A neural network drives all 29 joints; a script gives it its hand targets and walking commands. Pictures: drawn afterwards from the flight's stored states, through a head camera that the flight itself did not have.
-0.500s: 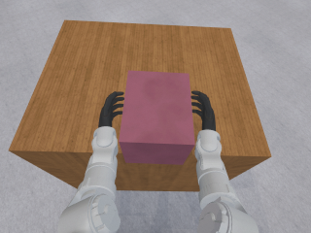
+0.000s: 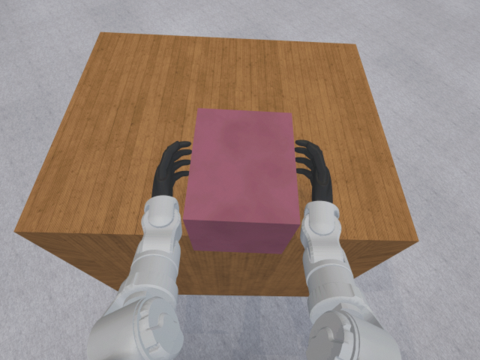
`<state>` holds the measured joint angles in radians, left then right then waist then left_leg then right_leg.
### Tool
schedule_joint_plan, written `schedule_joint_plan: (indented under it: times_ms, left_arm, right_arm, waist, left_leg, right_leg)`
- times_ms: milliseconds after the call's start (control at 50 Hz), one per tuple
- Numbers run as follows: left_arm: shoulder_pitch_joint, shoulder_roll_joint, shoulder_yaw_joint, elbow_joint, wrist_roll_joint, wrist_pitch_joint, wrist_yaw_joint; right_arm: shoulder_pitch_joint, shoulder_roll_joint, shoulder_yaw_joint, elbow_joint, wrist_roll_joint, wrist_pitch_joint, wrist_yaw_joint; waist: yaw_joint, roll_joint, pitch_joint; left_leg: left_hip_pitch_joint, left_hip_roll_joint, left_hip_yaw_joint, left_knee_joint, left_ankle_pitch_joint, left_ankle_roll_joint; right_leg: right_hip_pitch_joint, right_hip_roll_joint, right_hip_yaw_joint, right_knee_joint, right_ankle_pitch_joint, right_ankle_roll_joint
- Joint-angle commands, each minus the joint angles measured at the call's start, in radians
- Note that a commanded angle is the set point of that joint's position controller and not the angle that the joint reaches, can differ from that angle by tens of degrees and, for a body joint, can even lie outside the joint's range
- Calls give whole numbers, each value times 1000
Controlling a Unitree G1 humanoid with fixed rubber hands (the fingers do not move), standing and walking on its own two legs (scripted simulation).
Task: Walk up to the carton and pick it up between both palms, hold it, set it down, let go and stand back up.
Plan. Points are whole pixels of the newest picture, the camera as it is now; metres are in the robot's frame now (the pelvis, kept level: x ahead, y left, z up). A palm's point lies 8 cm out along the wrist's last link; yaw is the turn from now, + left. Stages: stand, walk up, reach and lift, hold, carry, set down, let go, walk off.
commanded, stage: reach and lift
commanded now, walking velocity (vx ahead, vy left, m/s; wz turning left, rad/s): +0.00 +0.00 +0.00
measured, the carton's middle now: (241, 183) +0.44 +0.00 -0.02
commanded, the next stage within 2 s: none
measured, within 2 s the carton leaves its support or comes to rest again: leaves its support in 0.54 s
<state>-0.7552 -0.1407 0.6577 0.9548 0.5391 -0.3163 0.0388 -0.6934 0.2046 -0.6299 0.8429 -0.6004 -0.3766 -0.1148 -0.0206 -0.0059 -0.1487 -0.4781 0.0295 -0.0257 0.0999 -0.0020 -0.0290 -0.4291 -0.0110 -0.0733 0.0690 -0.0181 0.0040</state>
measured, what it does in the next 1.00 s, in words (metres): stands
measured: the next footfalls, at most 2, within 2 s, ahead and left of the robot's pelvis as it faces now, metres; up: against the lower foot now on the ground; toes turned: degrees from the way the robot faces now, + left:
none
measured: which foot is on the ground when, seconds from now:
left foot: down 0.00-1.00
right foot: down 0.00-1.00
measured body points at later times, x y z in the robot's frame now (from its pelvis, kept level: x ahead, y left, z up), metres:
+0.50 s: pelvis -0.01 +0.00 +0.00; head +0.09 +0.02 +0.43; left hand +0.42 +0.13 +0.01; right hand +0.40 -0.14 +0.03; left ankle -0.01 +0.14 -0.75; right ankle -0.03 -0.12 -0.75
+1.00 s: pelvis -0.04 +0.00 +0.00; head +0.00 +0.04 +0.44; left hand +0.39 +0.14 +0.05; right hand +0.39 -0.12 +0.09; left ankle -0.01 +0.14 -0.75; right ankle -0.03 -0.12 -0.75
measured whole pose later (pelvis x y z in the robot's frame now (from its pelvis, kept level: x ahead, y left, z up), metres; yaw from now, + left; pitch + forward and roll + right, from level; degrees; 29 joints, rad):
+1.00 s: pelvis -0.04 +0.00 +0.00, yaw +1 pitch +20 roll -1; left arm -0.76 0.01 0.36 1.12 0.19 -0.25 0.12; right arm -0.77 0.13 -0.43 1.00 -0.36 -0.28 -0.17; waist -0.07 -0.05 -0.29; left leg -0.57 0.04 -0.05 0.24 -0.02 -0.04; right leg -0.50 0.00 -0.09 0.20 -0.04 -0.01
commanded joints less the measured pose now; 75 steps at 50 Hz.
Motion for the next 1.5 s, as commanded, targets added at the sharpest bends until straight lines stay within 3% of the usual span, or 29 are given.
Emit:
schedule_joint_plan:
  times_ms: [0,100,260,440,560,600,640,680,820,900,940,1020,1120,1140,1200,1300,1400,1440,1480]
  left_arm:
    - [-440,-458,-257,55,50,-48,-78]
    - [-462,-435,-255,70,37,-67,-73]
    - [-485,-453,-280,92,17,-94,-63]
    - [-547,-426,-316,140,-33,-129,-57]
    - [-554,-433,-381,148,-87,-127,-55]
    - [-591,-401,-375,146,-102,-125,-53]
    - [-608,-401,-409,140,-137,-122,-53]
    - [-627,-393,-415,142,-155,-119,-59]
    - [-717,-413,-537,30,-243,-70,-41]
    - [-772,-420,-579,-17,-283,-35,-47]
    - [-786,-431,-594,-29,-289,-10,-50]
    - [-783,-416,-553,-15,-286,43,-63]
    - [-754,-398,-495,-48,-249,104,-89]
    - [-742,-378,-460,-35,-232,124,-95]
    - [-714,-374,-426,-51,-218,160,-106]
    - [-717,-410,-464,-85,-234,187,-115]
    - [-751,-432,-578,-194,-294,197,-99]
    - [-733,-461,-628,-246,-313,202,-93]
    - [-693,-467,-633,-237,-314,226,-103]
  right_arm:
    - [-351,490,302,100,-85,-61,90]
    - [-379,473,312,103,-84,-84,88]
    - [-396,455,325,155,-81,-120,84]
    - [-480,429,371,163,-50,-160,89]
    - [-493,409,410,182,-7,-154,90]
    - [-517,416,420,175,-3,-141,95]
    - [-516,429,450,189,21,-122,97]
    - [-538,428,448,182,33,-109,99]
    - [-571,427,499,164,126,-22,108]
    - [-590,439,518,146,163,44,100]
    - [-594,440,510,148,169,77,100]
    - [-615,433,497,125,193,149,99]
    - [-578,418,436,106,184,219,92]
    - [-566,414,416,118,179,241,94]
    - [-580,414,406,71,166,264,100]
    - [-659,414,446,-67,159,246,114]
    - [-650,449,539,-81,203,249,120]
    - [-610,484,614,-84,251,253,114]
    - [-591,477,637,-85,285,270,104]
  waist:
    - [13,32,-683]
    - [14,12,-700]
    - [-4,32,-759]
    - [11,20,-835]
    - [-12,38,-878]
    - [6,22,-867]
    - [-4,10,-874]
    - [5,33,-885]
    - [-14,103,-904]
    - [-23,129,-855]
    - [-35,147,-807]
    - [-23,128,-647]
    - [-42,124,-516]
    - [-32,108,-456]
    - [-32,54,-435]
    - [-34,38,-529]
    - [-44,23,-624]
    - [-27,13,-682]
    - [-31,26,-615]
  left_leg:
    - [209,-61,24,85,386,-17]
    - [192,-59,28,86,371,-4]
    - [230,-59,28,94,391,-22]
    - [197,-59,29,113,377,-15]
    - [248,-54,20,150,391,-30]
    - [204,-52,16,139,326,-16]
    - [180,-55,20,140,322,-12]
    - [156,-56,19,139,275,-7]
    - [250,-52,9,189,269,-32]
    - [232,-58,10,193,223,-26]
    - [272,-57,10,193,174,-35]
    - [284,-53,8,171,111,-32]
    - [276,-57,15,131,45,-28]
    - [272,-56,17,115,-3,-23]
    - [260,-59,20,96,-24,-9]
    - [281,-56,19,84,-27,-2]
    - [316,-47,33,97,-4,1]
    - [330,-48,36,111,73,8]
    - [297,-58,34,113,64,15]
  right_leg:
    - [415,45,3,157,595,35]
    - [409,46,1,166,597,42]
    - [373,52,1,163,579,36]
    - [345,53,5,186,578,42]
    - [283,62,-3,190,555,37]
    - [291,56,2,192,507,38]
    - [321,56,5,210,523,39]
    - [318,52,6,217,491,40]
    - [246,64,7,209,376,12]
    - [286,56,8,217,339,13]
    - [256,58,-2,200,254,9]
    - [268,51,-6,160,149,3]
    - [330,51,-14,122,80,1]
    - [334,46,-23,110,26,1]
    - [387,49,-29,101,34,8]
    - [414,51,-46,95,33,10]
    - [417,49,-45,112,60,10]
    - [469,52,-33,128,152,11]
    - [506,45,-26,132,186,14]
